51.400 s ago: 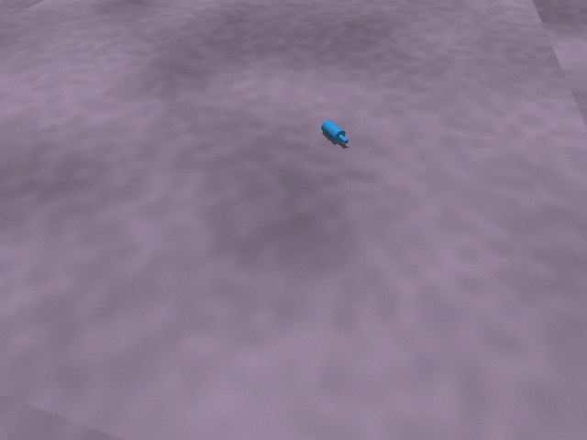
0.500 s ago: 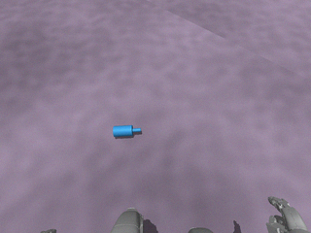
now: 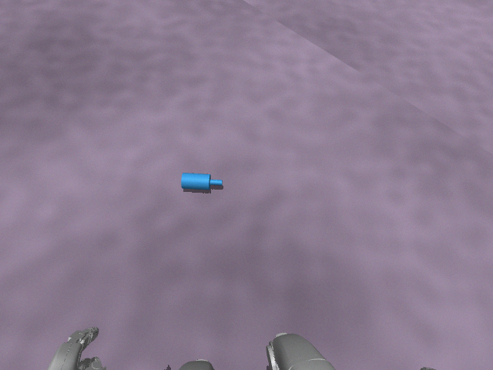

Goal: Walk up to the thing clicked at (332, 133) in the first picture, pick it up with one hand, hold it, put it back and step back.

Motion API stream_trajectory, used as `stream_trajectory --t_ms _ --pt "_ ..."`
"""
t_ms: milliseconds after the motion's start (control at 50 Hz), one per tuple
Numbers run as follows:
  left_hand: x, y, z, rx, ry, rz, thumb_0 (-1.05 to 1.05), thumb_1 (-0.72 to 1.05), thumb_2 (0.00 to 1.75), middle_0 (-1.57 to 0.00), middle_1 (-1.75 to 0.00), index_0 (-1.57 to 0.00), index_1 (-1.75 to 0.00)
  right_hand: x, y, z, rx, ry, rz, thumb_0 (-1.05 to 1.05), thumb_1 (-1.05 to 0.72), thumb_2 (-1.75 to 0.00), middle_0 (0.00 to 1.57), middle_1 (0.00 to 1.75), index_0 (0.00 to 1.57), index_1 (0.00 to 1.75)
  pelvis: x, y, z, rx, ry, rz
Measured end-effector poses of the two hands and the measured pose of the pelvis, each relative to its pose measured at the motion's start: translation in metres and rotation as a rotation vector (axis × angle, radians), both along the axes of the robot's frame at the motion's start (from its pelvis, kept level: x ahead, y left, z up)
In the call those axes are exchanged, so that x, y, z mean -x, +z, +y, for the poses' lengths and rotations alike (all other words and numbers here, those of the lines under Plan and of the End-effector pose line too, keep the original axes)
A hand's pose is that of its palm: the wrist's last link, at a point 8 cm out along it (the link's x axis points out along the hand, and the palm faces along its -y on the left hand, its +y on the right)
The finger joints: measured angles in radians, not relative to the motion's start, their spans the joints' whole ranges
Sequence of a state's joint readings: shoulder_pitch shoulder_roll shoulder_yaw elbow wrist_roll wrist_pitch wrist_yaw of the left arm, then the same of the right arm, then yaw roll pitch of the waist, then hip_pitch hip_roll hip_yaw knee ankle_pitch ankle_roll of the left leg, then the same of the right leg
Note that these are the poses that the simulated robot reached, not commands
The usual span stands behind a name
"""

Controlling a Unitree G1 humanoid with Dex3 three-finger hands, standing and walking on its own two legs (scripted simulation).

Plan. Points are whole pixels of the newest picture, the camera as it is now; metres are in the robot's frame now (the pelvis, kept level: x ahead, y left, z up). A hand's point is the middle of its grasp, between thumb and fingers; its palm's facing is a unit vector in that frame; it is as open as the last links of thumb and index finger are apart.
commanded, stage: step back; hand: left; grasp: from above
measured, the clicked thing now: (202, 181) +0.94 +0.19 -0.73
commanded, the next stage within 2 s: stand in 1.42 s
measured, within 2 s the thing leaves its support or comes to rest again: neither
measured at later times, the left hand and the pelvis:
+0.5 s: hand out of the picture -0.11 +0.22 -0.13, palm faces +0.01 -0.89 -0.45, open 7.4 cm; pelvis -0.17 -0.06 +0.00, yaw -1 degrees
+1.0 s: hand out of the picture -0.12 +0.19 -0.14, palm faces +0.08 -0.92 -0.39, open 7.4 cm; pelvis -0.16 -0.08 +0.00, yaw +3 degrees
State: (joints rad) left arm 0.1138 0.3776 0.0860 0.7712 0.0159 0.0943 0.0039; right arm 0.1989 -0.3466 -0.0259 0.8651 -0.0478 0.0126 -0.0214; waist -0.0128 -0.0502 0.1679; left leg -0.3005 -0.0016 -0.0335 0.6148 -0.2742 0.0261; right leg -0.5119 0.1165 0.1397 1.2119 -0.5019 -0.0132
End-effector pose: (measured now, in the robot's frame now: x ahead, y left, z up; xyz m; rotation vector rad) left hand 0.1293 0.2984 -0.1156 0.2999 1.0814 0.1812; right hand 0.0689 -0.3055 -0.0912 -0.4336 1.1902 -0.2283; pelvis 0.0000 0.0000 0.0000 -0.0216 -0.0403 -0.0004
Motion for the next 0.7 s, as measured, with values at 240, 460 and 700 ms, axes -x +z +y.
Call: stream_trajectory --t_ms 240,460,700 --pt "0.143 -0.014 -0.020 -0.079 -0.014 0.152 0.01 0.91 0.90 -0.21 -0.30 -0.20 -0.30 0.035 -0.007 -0.057 0.010 0.031 -0.183 0.00 -0.90 -0.90 0.20 0.30 0.21 0.30 0.102 -0.019 -0.040 -0.006 -0.087 -0.001" --pt "0.242 0.026 -0.039 -0.126 0.045 0.143 0.01 0.90 0.90 -0.21 -0.30 -0.21 -0.30 0.154 -0.030 -0.068 -0.078 -0.024 -0.017 0.01 -0.91 -0.90 0.20 0.30 0.20 0.30 0.160 -0.002 -0.057 -0.051 -0.033 0.017" --pt "0.268 0.017 -0.020 -0.088 0.099 0.080 0.01 0.90 0.90 -0.21 -0.30 -0.20 -0.30 0.213 -0.024 -0.047 -0.097 -0.011 0.047 0.01 -0.90 -0.90 0.20 0.30 0.20 0.30 0.184 0.000 -0.049 -0.041 0.045 -0.010"
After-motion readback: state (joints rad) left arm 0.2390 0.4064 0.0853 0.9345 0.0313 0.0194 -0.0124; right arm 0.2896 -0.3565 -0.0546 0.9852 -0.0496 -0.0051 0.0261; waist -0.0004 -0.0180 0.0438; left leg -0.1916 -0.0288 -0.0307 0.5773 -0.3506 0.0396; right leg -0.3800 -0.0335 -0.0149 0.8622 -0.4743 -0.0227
